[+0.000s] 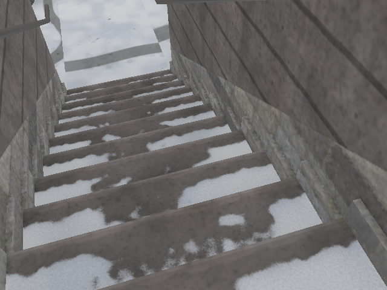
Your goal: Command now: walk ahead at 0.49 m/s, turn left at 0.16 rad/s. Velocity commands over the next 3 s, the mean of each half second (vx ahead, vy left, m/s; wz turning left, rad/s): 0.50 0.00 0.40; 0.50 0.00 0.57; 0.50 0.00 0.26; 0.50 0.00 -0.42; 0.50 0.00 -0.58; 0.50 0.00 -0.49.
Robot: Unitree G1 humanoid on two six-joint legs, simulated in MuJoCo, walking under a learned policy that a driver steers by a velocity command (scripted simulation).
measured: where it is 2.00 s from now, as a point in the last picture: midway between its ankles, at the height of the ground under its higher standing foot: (130, 225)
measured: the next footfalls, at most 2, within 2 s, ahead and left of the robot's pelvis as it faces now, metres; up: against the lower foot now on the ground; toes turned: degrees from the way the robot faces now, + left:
left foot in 0.22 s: +0.27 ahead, +0.05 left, +0.00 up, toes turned +7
right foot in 0.70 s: +0.53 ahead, -0.05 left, +0.00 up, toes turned +24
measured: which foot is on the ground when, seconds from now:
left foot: up 0.00-0.20, down 0.22-0.70, up 0.72-1.00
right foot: down 0.00-0.20, up 0.22-0.68, down 0.70-1.00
